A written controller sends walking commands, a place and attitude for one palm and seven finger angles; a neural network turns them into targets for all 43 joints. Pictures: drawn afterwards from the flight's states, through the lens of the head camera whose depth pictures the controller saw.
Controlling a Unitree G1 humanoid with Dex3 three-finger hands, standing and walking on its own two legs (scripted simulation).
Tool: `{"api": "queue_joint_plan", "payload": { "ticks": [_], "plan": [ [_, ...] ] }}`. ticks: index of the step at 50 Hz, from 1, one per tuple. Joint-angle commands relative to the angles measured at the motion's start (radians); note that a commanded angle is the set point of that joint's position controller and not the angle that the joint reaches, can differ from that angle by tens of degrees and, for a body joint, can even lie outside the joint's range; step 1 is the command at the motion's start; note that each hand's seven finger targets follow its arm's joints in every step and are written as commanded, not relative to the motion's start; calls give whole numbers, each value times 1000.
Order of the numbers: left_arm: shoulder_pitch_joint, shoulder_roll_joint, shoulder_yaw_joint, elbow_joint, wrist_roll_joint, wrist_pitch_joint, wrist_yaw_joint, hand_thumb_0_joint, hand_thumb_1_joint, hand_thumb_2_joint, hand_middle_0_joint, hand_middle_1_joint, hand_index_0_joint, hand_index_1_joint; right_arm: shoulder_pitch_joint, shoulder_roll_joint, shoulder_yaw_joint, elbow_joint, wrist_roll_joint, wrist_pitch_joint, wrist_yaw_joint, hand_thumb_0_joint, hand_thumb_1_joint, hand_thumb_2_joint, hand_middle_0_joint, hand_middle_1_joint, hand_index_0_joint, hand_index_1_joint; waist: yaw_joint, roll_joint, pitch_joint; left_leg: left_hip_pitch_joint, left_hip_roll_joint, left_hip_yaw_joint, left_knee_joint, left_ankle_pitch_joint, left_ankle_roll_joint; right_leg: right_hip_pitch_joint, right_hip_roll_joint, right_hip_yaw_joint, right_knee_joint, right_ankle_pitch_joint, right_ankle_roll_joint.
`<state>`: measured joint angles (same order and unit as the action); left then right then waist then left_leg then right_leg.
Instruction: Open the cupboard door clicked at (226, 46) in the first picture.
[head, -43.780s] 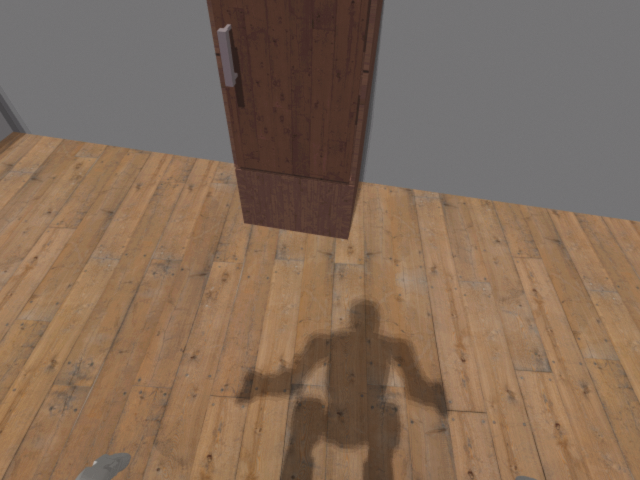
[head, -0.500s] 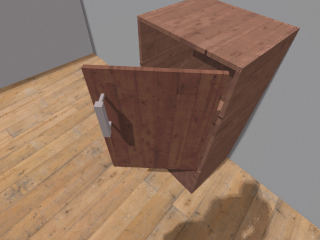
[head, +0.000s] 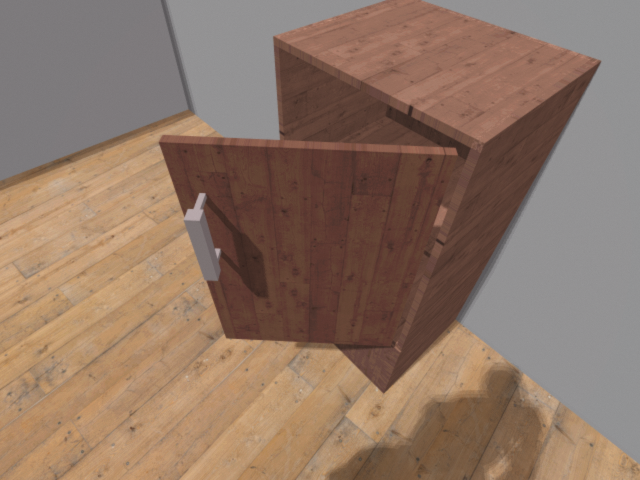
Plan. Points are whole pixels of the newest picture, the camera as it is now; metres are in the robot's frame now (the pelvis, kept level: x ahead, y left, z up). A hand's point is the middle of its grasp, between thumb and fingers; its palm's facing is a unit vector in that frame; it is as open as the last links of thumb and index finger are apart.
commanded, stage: look again from close up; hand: left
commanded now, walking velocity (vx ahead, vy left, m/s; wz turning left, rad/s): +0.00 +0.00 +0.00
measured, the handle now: (207, 238) +0.48 +0.23 -0.02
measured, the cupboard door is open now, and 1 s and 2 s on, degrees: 45 45 45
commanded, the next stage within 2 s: raise the hand with hooked fingers in 0.46 s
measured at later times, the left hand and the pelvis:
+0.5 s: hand out of the picture -0.03 +0.15 -0.18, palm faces +0.04 -0.99 -0.17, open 7.4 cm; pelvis -0.01 +0.00 +0.00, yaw +0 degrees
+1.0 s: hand out of the picture +0.13 +0.16 -0.06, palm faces +0.02 -1.00 +0.05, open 8.6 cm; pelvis -0.06 -0.01 -0.07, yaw +1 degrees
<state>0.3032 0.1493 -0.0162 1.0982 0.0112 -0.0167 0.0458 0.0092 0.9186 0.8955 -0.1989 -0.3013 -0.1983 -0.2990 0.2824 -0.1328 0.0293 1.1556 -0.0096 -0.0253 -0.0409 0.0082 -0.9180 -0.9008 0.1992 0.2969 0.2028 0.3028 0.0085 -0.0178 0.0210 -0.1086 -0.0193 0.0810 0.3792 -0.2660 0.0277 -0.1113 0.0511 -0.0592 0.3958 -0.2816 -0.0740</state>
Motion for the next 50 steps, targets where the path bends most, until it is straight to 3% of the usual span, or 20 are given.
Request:
{"api": "queue_joint_plan", "payload": {
  "ticks": [1, 27, 28, 29, 30, 31, 32, 33, 35, 36, 37, 38, 39, 40, 41, 42, 44, 46, 47, 50],
  "plan": [
    [73, 91, 19, -20, -1, -14, 3, 0, 900, 900, -200, -300, -200, -300, 70, -87, -19, -24, 0, -8, -9, 0, -900, -900, 200, 300, 200, 300, -1, -1, 41, -39, 128, -113, -41, 237, 15, -5, -171, 142, -45, 368, 22],
    [96, 72, 16, -6, -3, -14, 1, 0, 900, 900, -200, -300, -200, -300, 83, -73, -19, -17, 0, -6, -9, 0, -900, -900, 200, 300, 200, 300, 2, 8, 57, -57, 121, -118, -51, 177, 12, -20, -169, 149, -71, 270, 29],
    [150, 103, 23, 22, 14, -45, 42, 0, 900, 900, -200, -300, -200, -300, -17, -111, -27, -89, 9, -19, 2, 0, -900, -900, 200, 300, 200, 300, 19, 5, 88, -152, 104, -42, 205, 214, -23, -54, -232, 193, -33, 909, 121],
    [-560, 301, 78, -1471, -204, -245, 18, 0, 877, 890, -202, -315, -202, -315, 19, -320, -54, -448, 46, -164, -33, 0, -900, -900, 200, 300, 200, 300, -107, 221, -414, 127, 20, -91, 38, 364, 18, 30, -142, 127, 64, 604, 59],
    [-235, 237, 72, -1260, -132, -186, 55, 0, 853, 880, -203, -330, -203, -330, -81, -214, -17, -410, 37, -242, -55, 0, -900, -900, 200, 300, 200, 300, -16, 397, -423, 208, 47, -70, 39, 549, 19, -4, -70, 112, 81, 336, 16],
    [-187, 210, 63, -1167, -135, -133, 102, 0, 830, 870, -205, -345, -205, -345, -61, -232, -47, -354, 42, -263, -51, 0, -900, -900, 200, 300, 200, 300, -37, 347, -329, 115, 58, -86, 50, 486, -12, -82, -69, 67, 80, 149, 26],
    [75, -30, -50, -896, -142, -33, 96, 0, 807, 860, -207, -360, -207, -360, -35, -170, -52, -340, 59, -253, -43, 0, -900, -900, 200, 300, 200, 300, -51, 161, -166, 17, 79, -108, 58, 398, 7, -142, -70, 31, 77, 134, 39],
    [-47, -46, -83, -1061, -185, -52, 72, 0, 783, 850, -208, -375, -208, -375, -56, -223, -54, -411, 68, -255, -41, 0, -900, -900, 200, 300, 200, 300, -49, 40, -71, -78, 66, -133, 83, 287, 19, -170, -74, 16, 71, 169, 46],
    [-60, 22, -45, -1067, -194, -158, 32, 0, 737, 830, -212, -405, -212, -405, -80, -273, -64, -463, 55, -286, -47, 0, -900, -900, 200, 300, 200, 300, -89, -173, -23, -166, 38, -133, 169, 114, 33, -317, -75, 24, 71, 72, 67],
    [-51, 6, -50, -1024, -190, -205, 11, 0, 713, 820, -213, -420, -213, -420, -73, -272, -67, -494, 49, -295, -43, 0, -900, -900, 200, 300, 200, 300, -96, -195, -10, -216, 22, -129, 219, 63, 32, -379, -82, 31, 92, 8, 75],
    [-79, -6, -35, -963, -186, -254, -11, 0, 690, 810, -215, -435, -215, -435, -64, -271, -77, -504, 33, -293, -37, 0, -900, -900, 200, 300, 200, 300, -99, -277, -23, -289, 11, -135, 267, 17, 20, -449, -79, 29, 127, -62, 79],
    [10, -42, -20, -864, -194, -307, -47, 0, 667, 800, -217, -450, -217, -450, -88, -265, -84, -529, 22, -297, -29, 0, -900, -900, 200, 300, 200, 300, -65, -325, -10, -384, 5, -134, 309, -27, 7, -497, -79, 31, 170, -108, 80],
    [133, -33, 25, -829, -215, -367, -93, 0, 643, 790, -218, -465, -218, -465, -110, -265, -92, -559, 21, -299, -16, 0, -900, -900, 200, 300, 200, 300, -14, -345, -53, -463, 2, -128, 344, -41, -7, -495, -79, 44, 220, -118, 75],
    [244, -23, 59, -829, -239, -425, -148, 0, 620, 780, -220, -480, -220, -480, -133, -262, -96, -594, 17, -299, 0, 0, -900, -900, 200, 300, 200, 300, 30, -325, -104, -520, -6, -119, 375, -35, -18, -464, -82, 63, 268, -69, 71],
    [343, 34, 140, -798, -254, -472, -206, 0, 597, 770, -222, -495, -222, -495, -136, -260, -105, -613, 22, -291, 22, 0, -900, -900, 200, 300, 200, 300, 80, -231, -169, -540, -18, -107, 401, 14, -34, -392, -95, 88, 323, 64, 62],
    [361, 53, 171, -821, -276, -524, -271, 0, 573, 760, -223, -510, -223, -510, -148, -258, -104, -640, 24, -280, 40, 0, -900, -900, 200, 300, 200, 300, 88, -142, -223, -560, -29, -90, 430, 45, -44, -356, -101, 92, 377, 164, 53],
    [282, 145, 257, -859, -275, -606, -353, 0, 527, 740, -227, -540, -227, -540, -174, -254, -110, -692, 27, -257, 53, 0, -900, -900, 200, 300, 200, 300, 85, -29, -280, -631, -37, -63, 502, 49, -45, -354, -113, 130, 451, 227, 49],
    [221, 224, 313, -934, -257, -591, -336, 0, 480, 720, -230, -570, -230, -570, -196, -247, -110, -741, 27, -212, 51, 0, -900, -900, 200, 300, 200, 300, 96, 21, -280, -689, -36, -45, 534, 4, -31, -386, -111, 166, 458, 122, 49],
    [135, 195, 263, -1039, -255, -581, -323, 0, 457, 710, -232, -585, -232, -585, -225, -243, -103, -790, 28, -197, 48, 0, -900, -900, 200, 300, 200, 300, 80, 55, -286, -692, -36, -39, 547, -23, -20, -421, -107, 182, 456, 45, 49],
    [-67, 190, 256, -1240, -256, -605, -244, 0, 387, 680, -237, -630, -237, -630, -185, -221, -103, -811, 29, -187, 36, 0, -900, -900, 200, 300, 200, 300, 26, 145, -316, -645, -9, -65, 584, -65, 0, -536, -78, 168, 461, -115, 37]
  ]
}}
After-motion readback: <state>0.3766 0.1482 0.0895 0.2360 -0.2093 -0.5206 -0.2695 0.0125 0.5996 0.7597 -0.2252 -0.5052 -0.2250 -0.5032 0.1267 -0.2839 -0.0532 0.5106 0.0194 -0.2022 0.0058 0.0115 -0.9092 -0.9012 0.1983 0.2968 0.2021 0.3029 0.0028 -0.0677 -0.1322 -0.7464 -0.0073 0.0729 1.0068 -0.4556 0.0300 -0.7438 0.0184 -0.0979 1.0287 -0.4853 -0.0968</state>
